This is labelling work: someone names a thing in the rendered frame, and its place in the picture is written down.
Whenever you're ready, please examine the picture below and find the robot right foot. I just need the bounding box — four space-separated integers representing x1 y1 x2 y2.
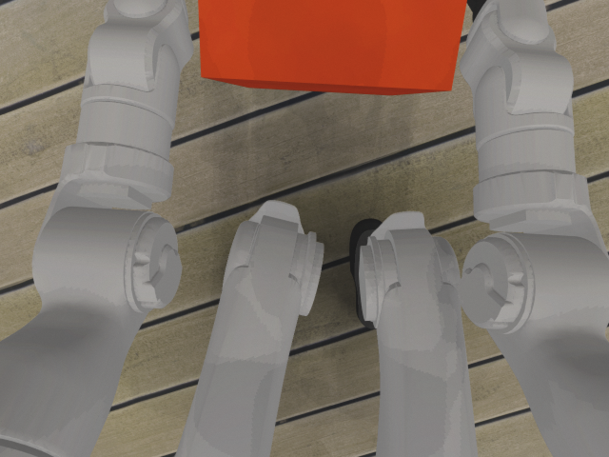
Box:
349 219 382 329

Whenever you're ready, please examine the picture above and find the right robot upper arm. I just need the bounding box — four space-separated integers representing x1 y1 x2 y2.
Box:
457 232 609 457

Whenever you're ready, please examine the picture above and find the left robot upper arm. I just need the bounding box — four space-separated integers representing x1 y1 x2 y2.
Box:
0 207 182 457

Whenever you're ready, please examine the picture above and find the robot right forearm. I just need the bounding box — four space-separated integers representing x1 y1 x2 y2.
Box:
460 0 609 260

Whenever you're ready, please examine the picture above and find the robot left forearm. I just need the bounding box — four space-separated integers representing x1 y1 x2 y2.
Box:
32 0 194 293

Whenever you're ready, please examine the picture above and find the carton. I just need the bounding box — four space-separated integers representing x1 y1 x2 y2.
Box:
198 0 467 95

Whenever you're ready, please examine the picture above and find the right robot thigh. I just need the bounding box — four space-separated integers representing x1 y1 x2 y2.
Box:
359 228 478 457

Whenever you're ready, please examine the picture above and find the robot right hand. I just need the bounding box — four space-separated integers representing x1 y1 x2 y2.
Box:
467 0 486 22

